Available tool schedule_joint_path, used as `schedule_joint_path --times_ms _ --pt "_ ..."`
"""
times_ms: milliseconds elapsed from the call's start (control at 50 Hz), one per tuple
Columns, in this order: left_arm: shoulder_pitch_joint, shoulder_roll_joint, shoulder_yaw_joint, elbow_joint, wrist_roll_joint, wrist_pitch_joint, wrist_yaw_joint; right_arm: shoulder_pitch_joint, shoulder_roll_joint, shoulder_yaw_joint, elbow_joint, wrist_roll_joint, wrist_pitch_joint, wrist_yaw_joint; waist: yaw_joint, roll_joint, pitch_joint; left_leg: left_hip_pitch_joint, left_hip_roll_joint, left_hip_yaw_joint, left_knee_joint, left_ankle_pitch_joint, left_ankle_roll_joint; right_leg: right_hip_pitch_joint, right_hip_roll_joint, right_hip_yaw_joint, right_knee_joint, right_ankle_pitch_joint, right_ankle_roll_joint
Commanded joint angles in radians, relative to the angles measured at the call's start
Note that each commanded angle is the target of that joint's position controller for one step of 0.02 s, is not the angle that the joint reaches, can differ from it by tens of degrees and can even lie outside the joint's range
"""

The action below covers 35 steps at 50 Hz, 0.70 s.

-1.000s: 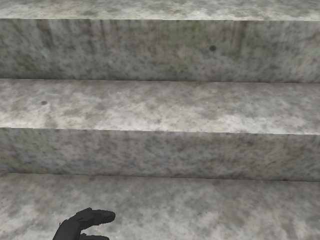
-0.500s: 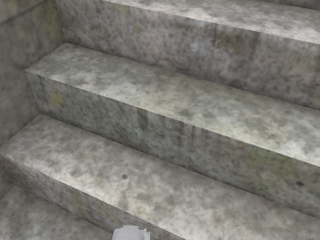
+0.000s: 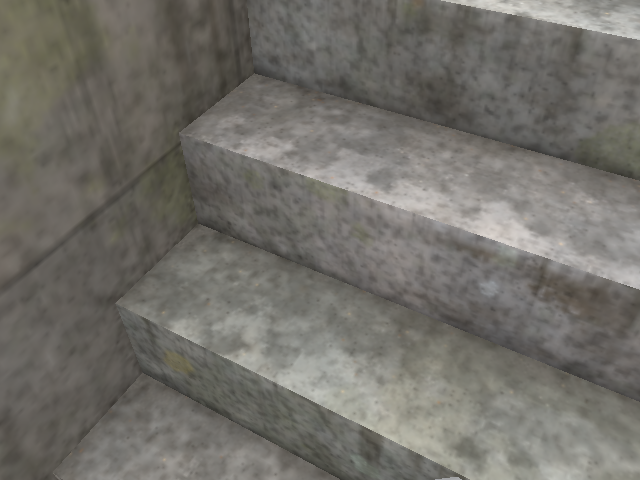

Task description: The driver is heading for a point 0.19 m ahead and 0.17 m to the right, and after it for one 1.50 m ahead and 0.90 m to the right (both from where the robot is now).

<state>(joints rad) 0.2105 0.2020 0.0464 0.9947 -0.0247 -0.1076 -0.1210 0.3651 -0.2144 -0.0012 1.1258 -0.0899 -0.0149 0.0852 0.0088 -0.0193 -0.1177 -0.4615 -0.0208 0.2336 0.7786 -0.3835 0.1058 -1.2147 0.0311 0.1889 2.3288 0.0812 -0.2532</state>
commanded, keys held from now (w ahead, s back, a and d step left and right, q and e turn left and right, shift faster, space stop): w+e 1.00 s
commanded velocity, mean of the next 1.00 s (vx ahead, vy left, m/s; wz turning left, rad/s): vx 0.50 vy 0.00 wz -0.52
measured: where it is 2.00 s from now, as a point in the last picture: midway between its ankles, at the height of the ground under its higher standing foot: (633, 50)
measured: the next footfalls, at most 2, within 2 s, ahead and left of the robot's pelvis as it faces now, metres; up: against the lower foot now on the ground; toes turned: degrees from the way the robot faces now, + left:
right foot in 0.26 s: +0.20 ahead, -0.15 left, +0.21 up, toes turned -8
left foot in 0.76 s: +0.55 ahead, +0.01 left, +0.42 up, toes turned -20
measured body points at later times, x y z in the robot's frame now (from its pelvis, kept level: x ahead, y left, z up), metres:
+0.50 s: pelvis +0.20 -0.05 +0.16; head +0.18 -0.05 +0.61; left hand +0.35 +0.16 +0.02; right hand +0.22 -0.33 +0.02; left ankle +0.11 +0.08 -0.42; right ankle +0.16 -0.14 -0.49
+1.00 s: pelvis +0.44 -0.06 +0.40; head +0.42 -0.04 +0.84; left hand +0.61 +0.13 +0.25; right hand +0.42 -0.31 +0.26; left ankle +0.51 +0.02 -0.28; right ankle +0.33 -0.17 -0.08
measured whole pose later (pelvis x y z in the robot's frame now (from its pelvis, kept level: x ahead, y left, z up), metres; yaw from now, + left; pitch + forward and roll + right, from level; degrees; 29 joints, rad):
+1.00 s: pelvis +0.44 -0.06 +0.40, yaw -30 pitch +6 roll +3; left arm 0.27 0.23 0.06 1.06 0.01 -0.07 -0.12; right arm 0.14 -0.17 -0.01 1.02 -0.04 -0.03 0.02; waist -0.02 -0.06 -0.18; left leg -0.60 0.04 0.18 0.97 -0.44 0.05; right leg -0.93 0.08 0.21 1.94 0.06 -0.25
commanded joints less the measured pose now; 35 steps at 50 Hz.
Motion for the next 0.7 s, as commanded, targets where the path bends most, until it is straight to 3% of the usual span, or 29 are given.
schedule_joint_path --times_ms 20,40,80,140,160,180,200,220,240,260,280,300,320,340,360,380,400,420,440,480,500,520,540,580,600,640,660,680,700 --pt "0.103 -0.01 -0.016 0.02 0.005 0.008 -0.002 -0.322 0.002 0.02 -0.154 -0.008 -0.052 0.004 0.142 -0.009 0.039 -0.159 0.179 -0.132 -0.41 0.201 -0.062 0.024 0.02 -0.001 0.14 0.037 -0.044" --pt "0.049 0.025 -0.002 0.005 -0.003 0.013 0.008 -0.257 -0.046 0.01 -0.132 -0.024 -0.046 0.007 0.109 0.032 0.007 -0.08 0.156 -0.08 -0.418 0.291 -0.058 0.016 0.017 -0.045 0.113 0.078 -0.023" --pt "-0.092 0.112 0.014 -0.046 -0.008 0.034 0.036 -0.033 -0.074 0.017 -0.072 -0.04 -0.049 0.025 0.03 0.049 -0.011 0.185 0.217 -0.104 -0.383 0.414 -0.033 -0.187 0.02 -0.06 0.02 0.034 0.023" --pt "-0.144 0.06 -0.004 -0.061 0.037 0.089 0.071 0.138 -0.043 0.043 -0.014 -0.036 -0.067 0.042 -0.03 0.143 0.012 0.503 0.314 -0.184 -0.375 0.599 0.08 -0.484 0.006 -0.02 0.006 -0.067 0.056" --pt "-0.21 0.04 -0.014 -0.097 0.041 0.112 0.078 0.106 -0.012 0.059 -0.017 -0.042 -0.076 0.05 -0.008 0.118 -0.007 0.478 0.325 -0.149 -0.429 0.624 0.08 -0.443 -0.013 -0.06 -0.13 -0.03 0.027" --pt "-0.247 0.052 -0.005 -0.116 0.03 0.13 0.088 0.075 -0.031 0.056 -0.018 -0.038 -0.074 0.072 -0.017 0.121 0.025 0.475 0.375 -0.167 -0.463 0.721 0.129 -0.448 -0.038 -0.068 -0.141 -0.103 0.047" --pt "-0.296 0.068 -0.004 -0.133 0.035 0.138 0.082 -0.061 -0.046 0.045 -0.069 -0.013 -0.072 0.087 0.01 0.077 0.03 0.396 0.407 -0.1 -0.551 0.784 0.154 -0.289 -0.08 -0.163 -0.391 -0.226 0.063" --pt "-0.3 0.063 -0.011 -0.144 0.048 0.16 0.074 -0.197 -0.075 0.043 -0.103 0.005 -0.062 0.096 0.079 0.096 0.002 0.153 0.359 -0.011 -0.607 0.948 0.175 0.027 -0.066 -0.302 -0.569 -0.284 0.058" --pt "-0.368 0.034 -0.027 -0.179 0.049 0.189 0.049 -0.148 -0.111 0.038 -0.082 0.021 -0.055 0.095 0.069 0.17 0.001 0.1 0.37 -0.009 -0.609 1.193 0.238 0.144 -0.026 -0.386 -0.693 -0.447 0.099" --pt "-0.382 0.002 -0.037 -0.183 0.044 0.198 0.035 -0.072 -0.158 0.032 -0.059 0.006 -0.067 0.082 0.045 0.166 0.018 0.186 0.398 -0.008 -0.59 1.383 0.214 0.151 0.001 -0.403 -0.736 -0.474 0.12" --pt "-0.288 0.02 -0.029 -0.179 0.036 0.182 0.015 -0.074 -0.224 0.016 -0.06 0.019 -0.089 0.078 0.078 0.22 -0.049 0.324 0.387 0.044 -0.486 1.785 0.182 0.187 0.068 -0.452 -0.744 -0.556 0.119" --pt "-0.264 0.06 -0.021 -0.172 0.026 0.161 0.015 -0.03 -0.247 0.007 -0.048 0.01 -0.101 0.071 0.039 0.187 -0.105 0.509 0.368 0.043 -0.37 1.881 0.146 0.15 0.112 -0.433 -0.864 -0.692 0.117" --pt "-0.253 0.052 -0.027 -0.176 0.024 0.152 0.017 -0.011 -0.262 0.001 -0.025 0.0 -0.101 0.068 0.027 0.214 -0.122 0.6 0.382 0.01 -0.318 1.932 0.149 0.145 0.124 -0.415 -0.958 -0.735 0.111" --pt "-0.18 0.051 -0.028 -0.168 0.022 0.143 0.024 -0.03 -0.301 -0.014 -0.01 -0.004 -0.084 0.071 0.058 0.248 -0.143 0.627 0.397 -0.028 -0.282 1.994 0.194 0.233 0.147 -0.393 -1.087 -0.667 0.12" --pt "-0.077 0.059 -0.024 -0.12 0.021 0.13 0.038 0.018 -0.282 -0.016 0.013 -0.04 -0.076 0.073 0.058 0.216 -0.182 0.53 0.358 -0.018 -0.182 2.011 0.225 0.419 0.16 -0.312 -1.154 -0.552 0.102" --pt "0.047 0.093 -0.012 -0.065 0.021 0.131 0.046 0.035 -0.269 -0.021 0.033 -0.045 -0.063 0.088 0.089 0.165 -0.182 0.335 0.318 -0.035 -0.099 1.875 0.258 0.6 0.163 -0.211 -1.249 -0.486 0.083" --pt "0.173 0.105 -0.006 0.004 0.042 0.135 0.05 -0.021 -0.216 -0.018 0.014 -0.05 -0.047 0.099 0.141 0.053 -0.129 0.073 0.237 -0.068 0.044 1.418 0.252 0.744 0.13 -0.064 -1.395 -0.479 0.046" --pt "0.25 0.113 -0.006 0.023 0.095 0.147 0.057 -0.096 -0.118 -0.011 0.006 -0.024 -0.021 0.11 0.165 -0.099 -0.063 -0.172 0.124 -0.138 0.421 0.667 0.168 0.773 -0.009 0.254 -1.64 -0.429 -0.058" --pt "0.005 0.124 0.021 -0.044 0.074 0.14 0.137 -0.303 -0.027 0.0 -0.259 0.08 -0.092 0.0 0.05 -0.152 -0.103 -0.154 -0.02 -0.199 0.734 0.401 0.037 0.752 -0.026 0.446 -1.712 -0.77 -0.117" --pt "0.028 0.102 0.009 -0.046 0.068 0.109 0.165 -0.36 0.034 0.023 -0.358 0.044 -0.11 -0.043 0.042 -0.062 0.063 -0.397 -0.015 -0.307 1.01 0.272 -0.005 0.734 -0.059 0.413 -1.749 -0.709 -0.068" --pt "0.233 -0.014 -0.042 0.077 0.112 0.085 0.1 -0.361 -0.033 0.021 -0.225 0.063 -0.059 -0.003 0.125 -0.127 0.002 -0.757 -0.1 -0.535 1.176 0.25 0.093 1.004 -0.097 0.386 -1.668 -0.303 -0.049" --pt "0.331 -0.034 -0.041 0.114 0.107 0.066 0.08 -0.391 -0.05 0.015 -0.275 0.033 -0.065 0.01 0.134 -0.133 0.0 -0.901 -0.103 -0.519 1.336 0.099 0.129 1.123 -0.117 0.414 -1.652 -0.085 -0.043" --pt "0.272 -0.062 -0.059 0.131 0.101 0.073 0.081 -0.403 -0.038 0.027 -0.289 0.02 -0.078 0.011 0.083 -0.042 0.006 -1.033 -0.094 -0.51 1.352 0.009 0.137 1.171 -0.12 0.377 -1.621 -0.008 -0.038" --pt "0.206 -0.034 -0.059 0.11 0.105 0.067 0.062 -0.485 -0.032 0.044 -0.354 0.031 -0.085 -0.019 -0.005 0.054 -0.033 -1.003 -0.025 -0.362 1.24 0.004 0.126 1.104 -0.121 0.242 -1.705 0.121 -0.028" --pt "0.08 0.027 -0.035 0.056 0.098 0.05 0.052 -0.521 -0.051 0.037 -0.384 0.051 -0.078 -0.043 -0.053 0.052 0.0 -0.857 0.026 -0.288 1.127 0.001 0.095 0.915 -0.1 0.173 -1.817 0.056 -0.012" --pt "0.076 0.03 -0.023 0.068 0.118 0.027 0.068 -0.558 -0.016 0.053 -0.397 0.071 -0.047 -0.053 -0.038 -0.075 0.077 -0.79 0.049 -0.306 1.399 -0.081 0.063 0.685 -0.124 0.25 -1.925 -0.147 -0.024" --pt "0.164 -0.003 -0.031 0.096 0.123 0.017 0.08 -0.582 -0.007 0.062 -0.411 0.056 -0.042 -0.046 -0.01 -0.065 0.062 -0.829 0.022 -0.312 1.53 -0.15 0.059 0.71 -0.118 0.256 -1.908 -0.193 0.021" --pt "0.227 0.001 -0.03 0.128 0.123 0.006 0.077 -0.678 -0.027 0.065 -0.463 0.043 -0.033 -0.047 0.012 0.067 0.053 -0.903 0.042 -0.31 1.329 -0.118 0.054 0.796 -0.111 0.264 -1.879 -0.257 0.038" --pt "0.383 0.02 -0.022 0.183 0.113 0.002 0.08 -0.835 -0.049 0.069 -0.545 0.042 -0.026 -0.064 0.071 0.121 0.032 -0.934 0.047 -0.291 1.126 -0.131 0.037 0.89 -0.08 0.261 -1.861 -0.17 0.068"
Velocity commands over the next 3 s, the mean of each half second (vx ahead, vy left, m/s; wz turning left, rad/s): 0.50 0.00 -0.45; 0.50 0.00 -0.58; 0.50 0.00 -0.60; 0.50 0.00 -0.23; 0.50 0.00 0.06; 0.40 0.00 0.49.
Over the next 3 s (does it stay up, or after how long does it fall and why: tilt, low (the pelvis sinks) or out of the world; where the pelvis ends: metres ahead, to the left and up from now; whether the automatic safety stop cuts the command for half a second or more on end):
stays up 1.08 -0.82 1.15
